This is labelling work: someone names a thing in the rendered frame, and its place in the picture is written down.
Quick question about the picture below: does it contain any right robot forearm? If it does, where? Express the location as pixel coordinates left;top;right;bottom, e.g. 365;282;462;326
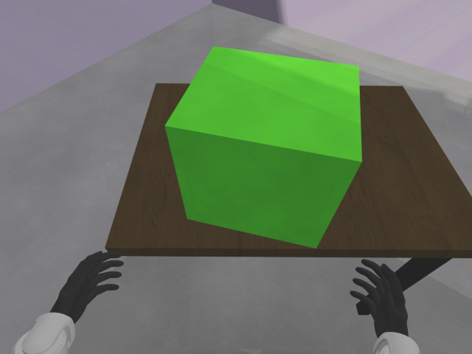
372;332;420;354

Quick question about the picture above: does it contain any left robot forearm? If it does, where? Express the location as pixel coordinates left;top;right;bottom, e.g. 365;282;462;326
12;313;75;354

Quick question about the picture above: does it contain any right robot hand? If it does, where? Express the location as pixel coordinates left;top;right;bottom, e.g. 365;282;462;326
350;259;409;338

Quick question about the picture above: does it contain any carton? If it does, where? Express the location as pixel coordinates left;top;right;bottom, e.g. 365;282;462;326
165;46;362;249

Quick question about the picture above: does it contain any table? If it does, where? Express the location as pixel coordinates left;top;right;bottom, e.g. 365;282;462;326
105;83;472;315

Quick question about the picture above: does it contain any left robot hand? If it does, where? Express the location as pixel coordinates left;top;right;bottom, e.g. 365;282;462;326
50;251;124;324

